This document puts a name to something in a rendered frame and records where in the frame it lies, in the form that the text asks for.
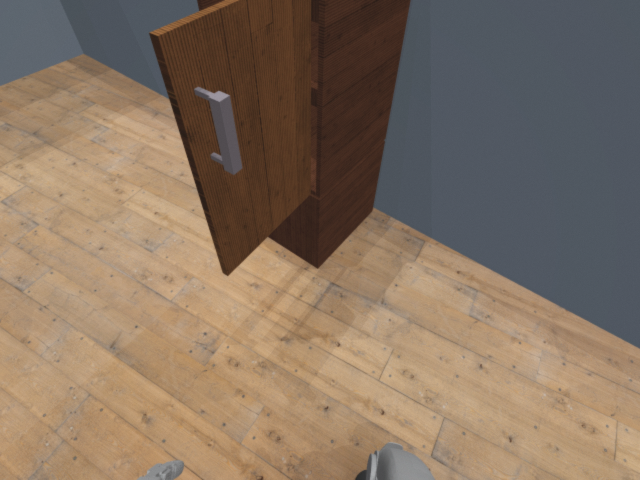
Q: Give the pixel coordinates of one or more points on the right robot shin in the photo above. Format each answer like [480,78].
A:
[393,445]

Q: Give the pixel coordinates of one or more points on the cupboard door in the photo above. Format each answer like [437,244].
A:
[259,53]

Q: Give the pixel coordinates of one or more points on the handle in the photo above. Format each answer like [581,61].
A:
[223,118]

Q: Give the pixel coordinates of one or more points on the robot right thigh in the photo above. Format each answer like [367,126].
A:
[396,464]

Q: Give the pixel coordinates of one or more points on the robot left hand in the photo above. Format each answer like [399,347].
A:
[167,471]

